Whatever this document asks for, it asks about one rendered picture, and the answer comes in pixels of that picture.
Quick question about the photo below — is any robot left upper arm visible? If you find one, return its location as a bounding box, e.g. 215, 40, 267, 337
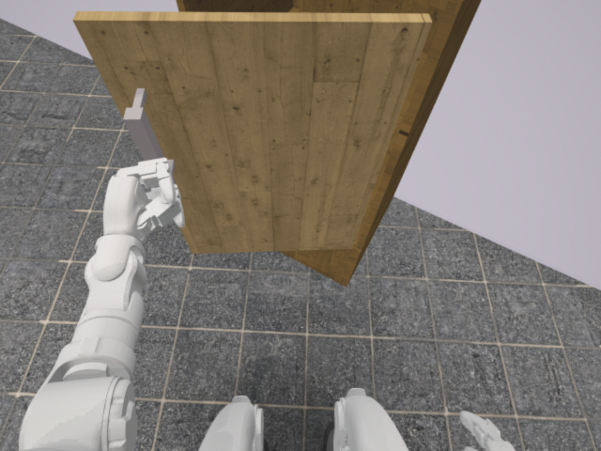
22, 376, 137, 451

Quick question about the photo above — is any left robot hand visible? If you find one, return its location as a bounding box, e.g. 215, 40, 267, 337
103, 158, 185, 245

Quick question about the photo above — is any robot right shin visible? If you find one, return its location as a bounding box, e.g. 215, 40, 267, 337
333, 388, 366, 451

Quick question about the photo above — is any cupboard door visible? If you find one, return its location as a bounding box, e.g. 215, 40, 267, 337
73, 11, 432, 254

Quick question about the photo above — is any robot right thigh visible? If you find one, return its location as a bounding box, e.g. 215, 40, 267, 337
334, 396, 409, 451

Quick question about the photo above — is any left robot forearm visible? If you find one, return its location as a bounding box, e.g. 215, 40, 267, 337
19, 234, 146, 451

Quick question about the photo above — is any right robot hand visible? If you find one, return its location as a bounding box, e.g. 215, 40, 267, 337
460, 411, 516, 451

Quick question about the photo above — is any handle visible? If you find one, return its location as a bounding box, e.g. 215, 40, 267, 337
123, 88, 176, 187

